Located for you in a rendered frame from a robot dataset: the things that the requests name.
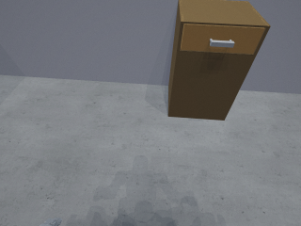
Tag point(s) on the drawer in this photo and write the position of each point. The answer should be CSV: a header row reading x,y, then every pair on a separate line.
x,y
196,37

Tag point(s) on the cabinet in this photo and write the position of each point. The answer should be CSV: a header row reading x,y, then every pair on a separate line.
x,y
204,84

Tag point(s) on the handle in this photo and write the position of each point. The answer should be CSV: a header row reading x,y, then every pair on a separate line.
x,y
222,43

